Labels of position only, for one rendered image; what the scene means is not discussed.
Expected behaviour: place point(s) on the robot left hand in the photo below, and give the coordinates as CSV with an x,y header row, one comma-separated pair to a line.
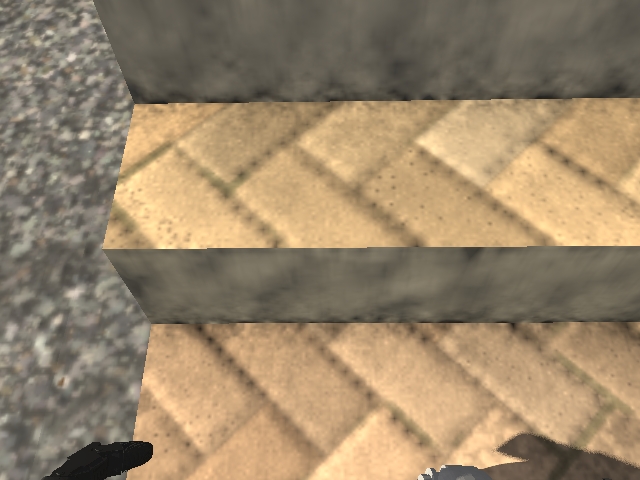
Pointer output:
x,y
97,462

